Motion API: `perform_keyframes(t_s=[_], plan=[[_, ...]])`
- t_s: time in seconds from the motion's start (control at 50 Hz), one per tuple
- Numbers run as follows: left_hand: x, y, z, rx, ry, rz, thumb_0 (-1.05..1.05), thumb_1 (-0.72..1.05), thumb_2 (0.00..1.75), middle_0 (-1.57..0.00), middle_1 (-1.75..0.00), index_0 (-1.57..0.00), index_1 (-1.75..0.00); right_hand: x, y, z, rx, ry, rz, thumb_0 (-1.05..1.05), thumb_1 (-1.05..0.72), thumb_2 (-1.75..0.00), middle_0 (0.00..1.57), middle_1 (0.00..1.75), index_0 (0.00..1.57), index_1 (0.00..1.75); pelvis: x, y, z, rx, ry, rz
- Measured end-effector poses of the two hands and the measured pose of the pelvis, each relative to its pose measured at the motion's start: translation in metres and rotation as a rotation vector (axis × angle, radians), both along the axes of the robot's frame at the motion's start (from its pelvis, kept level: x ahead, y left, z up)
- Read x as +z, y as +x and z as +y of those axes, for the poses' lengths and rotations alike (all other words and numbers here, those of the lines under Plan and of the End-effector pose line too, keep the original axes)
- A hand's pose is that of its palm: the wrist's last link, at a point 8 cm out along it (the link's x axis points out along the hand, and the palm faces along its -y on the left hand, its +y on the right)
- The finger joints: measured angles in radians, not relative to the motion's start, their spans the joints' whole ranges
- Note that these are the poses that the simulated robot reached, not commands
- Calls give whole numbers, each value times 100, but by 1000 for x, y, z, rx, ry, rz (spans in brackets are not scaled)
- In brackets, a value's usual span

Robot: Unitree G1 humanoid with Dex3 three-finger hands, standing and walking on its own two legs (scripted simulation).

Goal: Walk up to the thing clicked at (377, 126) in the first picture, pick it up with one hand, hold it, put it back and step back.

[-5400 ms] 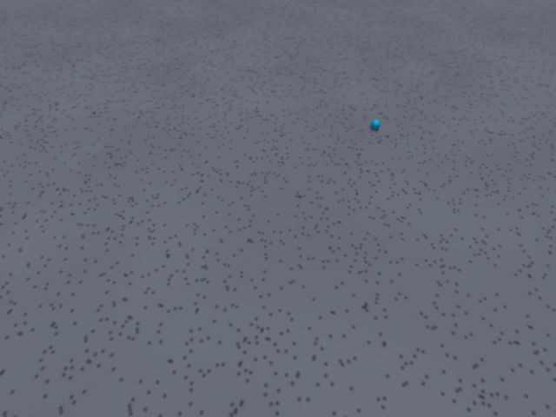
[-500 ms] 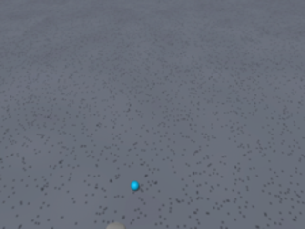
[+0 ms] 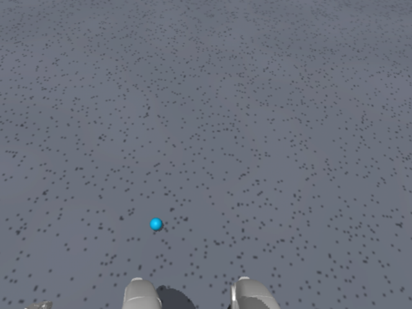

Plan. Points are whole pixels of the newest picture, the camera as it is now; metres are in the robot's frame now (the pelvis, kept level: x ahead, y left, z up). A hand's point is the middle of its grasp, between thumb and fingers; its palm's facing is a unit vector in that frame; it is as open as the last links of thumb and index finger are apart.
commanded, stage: walk up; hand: left
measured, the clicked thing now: (156, 223) +0.49 +0.20 -0.68
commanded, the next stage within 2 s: none
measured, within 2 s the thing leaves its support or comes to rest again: neither
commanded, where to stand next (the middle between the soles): +0.10 -0.04 m, yaw +1 degrees
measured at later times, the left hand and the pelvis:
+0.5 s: hand out of the picture +0.09 +0.17 -0.11, palm faces +0.00 -0.93 -0.38, open 7.4 cm; pelvis +0.01 -0.09 +0.03, yaw +1 degrees
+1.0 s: hand out of the picture +0.08 +0.22 -0.09, palm faces +0.04 -0.91 -0.40, open 7.4 cm; pelvis -0.01 -0.06 +0.05, yaw +2 degrees
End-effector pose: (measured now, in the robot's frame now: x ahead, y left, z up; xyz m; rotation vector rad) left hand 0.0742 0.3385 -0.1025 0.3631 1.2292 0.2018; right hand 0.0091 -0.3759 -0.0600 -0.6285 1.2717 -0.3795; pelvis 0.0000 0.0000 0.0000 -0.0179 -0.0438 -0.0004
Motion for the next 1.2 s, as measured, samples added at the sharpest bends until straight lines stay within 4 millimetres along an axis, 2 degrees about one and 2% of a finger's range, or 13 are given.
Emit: perform_keyframes(t_s=[0.04,0.12,0.2,0.26,0.34,0.42,0.48,0.58,0.68,0.8,0.96,1.06,1.2], plan=[[9,2,-16,3,6,-32,0,91,89,-20,-30,-21,-30,-7,18,-6,-8,23,-16,1,-90,-90,21,30,21,30,4,3,-12,1,28,10],[30,4,-43,7,3,-41,0,90,89,-20,-30,-21,-30,-8,61,-1,31,103,-102,1,-90,-90,21,30,21,30,22,8,-24,-13,41,32],[33,9,-56,13,11,-61,0,90,89,-21,-30,-21,-30,-9,89,8,87,179,-156,1,-90,-90,21,30,21,30,26,15,-37,-9,38,41],[23,16,-64,36,6,-84,0,90,89,-21,-30,-21,-30,-16,98,14,106,220,-171,1,-90,-90,21,30,21,30,20,20,-46,10,46,28],[21,21,-89,48,-16,-88,0,90,89,-20,-30,-21,-30,-19,104,17,119,281,-178,1,-90,-90,21,30,21,30,25,20,-59,12,39,9],[25,18,-113,33,-24,-92,0,90,89,-20,-30,-21,-30,-20,114,9,111,325,-187,1,-90,-90,21,30,21,30,29,18,-76,11,25,5],[31,12,-123,15,-9,-84,0,90,89,-21,-30,-21,-30,-19,119,0,104,342,-185,1,-90,-90,21,30,21,30,33,14,-85,21,28,8],[43,3,-122,9,38,-64,0,90,89,-21,-30,-21,-30,-21,121,-18,84,341,-179,1,-90,-90,21,30,21,30,37,6,-89,33,34,9],[52,-3,-107,20,86,-75,0,90,89,-21,-30,-21,-30,-23,111,-24,71,328,-145,1,-90,-90,21,30,20,30,38,-4,-86,43,34,-1],[53,-4,-87,33,96,-86,0,90,89,-21,-30,-21,-30,-21,90,-12,56,332,-109,1,-91,-90,21,30,20,30,39,-9,-75,47,32,-13],[49,-2,-78,45,40,-91,0,90,89,-20,-30,-21,-30,-14,69,16,35,354,-60,1,-90,-90,21,30,20,30,46,-7,-60,44,10,-6],[45,-8,-79,61,15,-62,0,90,89,-20,-30,-21,-30,-11,73,26,38,365,-53,1,-90,-90,21,30,21,30,50,-4,-58,41,7,1],[44,-23,-86,86,6,-8,0,90,89,-20,-30,-21,-30,-6,98,27,52,371,-95,1,-90,-90,21,30,21,30,54,4,-60,44,9,7]])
